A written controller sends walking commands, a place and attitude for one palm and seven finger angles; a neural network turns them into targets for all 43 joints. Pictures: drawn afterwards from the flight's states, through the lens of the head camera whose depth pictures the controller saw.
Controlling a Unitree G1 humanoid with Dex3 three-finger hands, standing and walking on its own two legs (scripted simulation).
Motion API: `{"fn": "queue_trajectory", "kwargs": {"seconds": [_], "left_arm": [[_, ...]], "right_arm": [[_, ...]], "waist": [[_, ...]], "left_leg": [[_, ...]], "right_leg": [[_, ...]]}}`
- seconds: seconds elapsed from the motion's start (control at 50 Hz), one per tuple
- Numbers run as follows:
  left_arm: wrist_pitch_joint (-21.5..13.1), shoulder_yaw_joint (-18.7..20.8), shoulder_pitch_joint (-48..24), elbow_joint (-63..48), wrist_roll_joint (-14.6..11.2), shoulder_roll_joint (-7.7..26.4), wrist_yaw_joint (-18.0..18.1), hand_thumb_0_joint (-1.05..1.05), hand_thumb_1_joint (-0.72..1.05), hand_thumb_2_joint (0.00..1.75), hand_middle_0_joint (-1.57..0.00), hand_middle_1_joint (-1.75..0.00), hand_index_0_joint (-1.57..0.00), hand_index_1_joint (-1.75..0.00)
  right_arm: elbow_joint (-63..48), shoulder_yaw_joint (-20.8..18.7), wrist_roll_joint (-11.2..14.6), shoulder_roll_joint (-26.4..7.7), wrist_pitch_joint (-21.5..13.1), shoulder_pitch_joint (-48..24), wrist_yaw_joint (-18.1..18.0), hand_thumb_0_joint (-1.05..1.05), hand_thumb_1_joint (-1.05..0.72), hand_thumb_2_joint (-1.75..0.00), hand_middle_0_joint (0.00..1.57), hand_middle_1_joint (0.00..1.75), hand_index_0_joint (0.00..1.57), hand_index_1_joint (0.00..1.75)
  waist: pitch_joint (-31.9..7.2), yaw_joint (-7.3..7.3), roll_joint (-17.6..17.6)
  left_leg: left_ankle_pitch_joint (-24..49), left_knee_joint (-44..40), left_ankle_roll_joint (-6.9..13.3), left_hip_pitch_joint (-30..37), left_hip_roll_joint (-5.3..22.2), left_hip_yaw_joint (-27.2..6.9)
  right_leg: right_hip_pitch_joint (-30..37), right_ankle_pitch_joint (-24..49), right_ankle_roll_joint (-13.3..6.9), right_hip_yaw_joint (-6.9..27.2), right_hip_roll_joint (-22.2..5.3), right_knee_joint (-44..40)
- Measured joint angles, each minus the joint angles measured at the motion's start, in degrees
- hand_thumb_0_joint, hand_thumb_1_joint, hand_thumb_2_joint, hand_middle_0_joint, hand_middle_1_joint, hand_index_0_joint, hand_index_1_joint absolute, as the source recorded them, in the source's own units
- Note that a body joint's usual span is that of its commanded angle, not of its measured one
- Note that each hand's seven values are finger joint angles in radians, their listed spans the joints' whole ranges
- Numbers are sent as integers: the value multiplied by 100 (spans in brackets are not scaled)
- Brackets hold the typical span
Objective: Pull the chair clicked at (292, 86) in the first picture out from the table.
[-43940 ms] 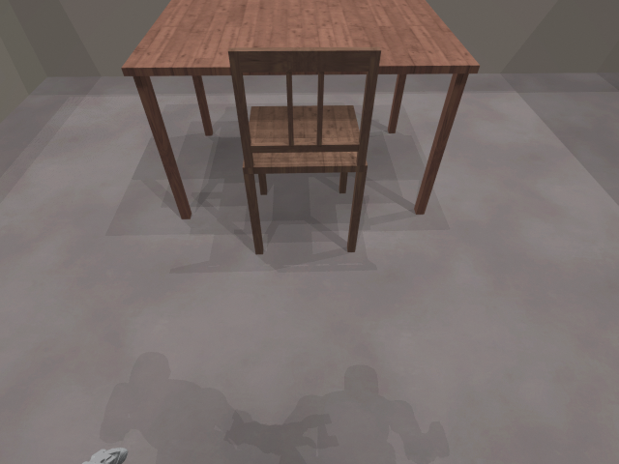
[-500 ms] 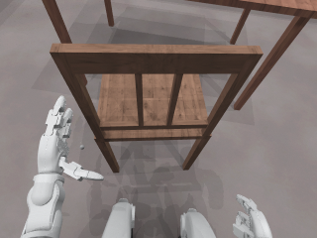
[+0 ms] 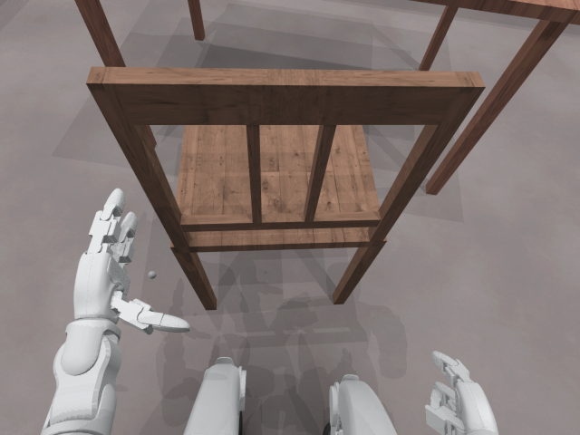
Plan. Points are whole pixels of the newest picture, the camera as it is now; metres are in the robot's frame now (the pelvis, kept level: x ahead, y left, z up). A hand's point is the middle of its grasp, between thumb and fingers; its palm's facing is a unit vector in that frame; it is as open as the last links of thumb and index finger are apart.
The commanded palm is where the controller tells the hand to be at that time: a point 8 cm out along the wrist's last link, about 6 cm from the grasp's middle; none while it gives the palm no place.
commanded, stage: aim the fingers beside a spindle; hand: left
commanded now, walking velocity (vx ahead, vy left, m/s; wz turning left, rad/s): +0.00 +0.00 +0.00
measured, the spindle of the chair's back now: (255, 178) +0.47 +0.07 +0.03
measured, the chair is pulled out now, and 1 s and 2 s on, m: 0.31 0.31 0.31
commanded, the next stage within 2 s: push the fingers through the gap in 0.74 s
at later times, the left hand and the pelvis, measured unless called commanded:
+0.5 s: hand (144, 262) +0.32 +0.19 +0.05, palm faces +0.10 -0.99 -0.06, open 16.9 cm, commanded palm +0.29 +0.24 +0.03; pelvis +0.00 +0.00 +0.01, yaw +0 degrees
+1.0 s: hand (152, 268) +0.32 +0.19 +0.02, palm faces +0.11 -0.99 -0.03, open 16.9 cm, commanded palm +0.31 +0.24 +0.03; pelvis +0.00 +0.00 +0.00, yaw +0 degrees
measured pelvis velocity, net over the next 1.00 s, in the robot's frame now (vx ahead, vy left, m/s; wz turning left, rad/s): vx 0.00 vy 0.00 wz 0.00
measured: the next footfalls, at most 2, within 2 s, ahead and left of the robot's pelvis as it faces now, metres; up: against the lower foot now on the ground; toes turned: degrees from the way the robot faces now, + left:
none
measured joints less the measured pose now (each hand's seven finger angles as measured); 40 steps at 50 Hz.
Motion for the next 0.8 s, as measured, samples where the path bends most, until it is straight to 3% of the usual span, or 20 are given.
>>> {"fn": "queue_trajectory", "kwargs": {"seconds": [0.12,0.22,0.3,0.4,0.46,0.56,0.62,0.72,0.8], "left_arm": [[-416,-155,129,-630,119,52,111,-1,-50,30,-6,-8,-6,-8],[-72,34,-368,313,62,119,-24,-1,-50,30,-6,-8,-6,-8],[135,10,-184,265,-8,30,-47,-1,-50,30,-6,-8,-6,-8],[-267,-254,411,-834,84,-60,163,-1,-50,30,-6,-8,-6,-8],[-435,-197,327,-765,165,14,218,-1,-50,30,-6,-8,-6,-8],[-86,93,-231,364,50,114,24,-1,-50,30,-6,-8,-6,-8],[76,48,-146,321,-46,47,-72,-1,-50,30,-6,-8,-6,-8],[-254,-321,382,-813,66,-71,66,-1,-50,30,-5,-8,-6,-8],[-401,-258,201,-702,202,1,193,-1,-50,30,-6,-8,-6,-8]], "right_arm": [[129,-5,-44,4,-51,21,-12,1,-90,-90,20,30,21,30],[114,47,18,-38,56,-1,27,1,-90,-90,20,30,21,30],[9,0,26,-30,44,2,14,1,-90,-90,20,30,21,30],[32,-56,-37,24,-38,40,0,1,-90,-90,20,30,21,30],[89,-20,-48,23,-4,45,33,1,-90,-90,20,30,20,30],[71,54,21,-28,91,-14,54,1,-90,-90,20,30,21,30],[12,6,27,-34,48,-29,21,1,-90,-90,20,30,21,30],[48,-65,-34,7,-69,-23,-28,1,-90,-90,20,30,21,30],[92,-24,-48,8,-14,-19,30,1,-90,-90,20,30,20,30]], "waist": [[-19,34,14],[-116,17,35],[-39,-25,25],[22,2,6],[-62,38,26],[-115,41,34],[-46,16,28],[39,21,6],[-69,39,45]], "left_leg": [[26,-81,-1,88,-12,-26],[20,-36,-2,5,-27,-19],[-7,-2,5,-21,-4,5],[-2,-115,7,144,13,31],[14,-171,0,196,-2,19],[3,-69,-16,60,-24,-14],[-21,8,-19,-16,-14,-33],[-19,-66,-15,109,4,-13],[11,-140,-23,169,-9,-13]], "right_leg": [[112,30,1,-33,-8,-104],[18,4,5,-22,-22,-33],[-22,-4,6,7,-2,-5],[135,25,7,25,11,-134],[193,29,8,7,-3,-182],[62,-19,-6,-18,-19,-49],[-5,-39,-15,-28,-6,15],[115,-10,-10,-13,10,-80],[170,7,-13,-18,-4,-136]]}}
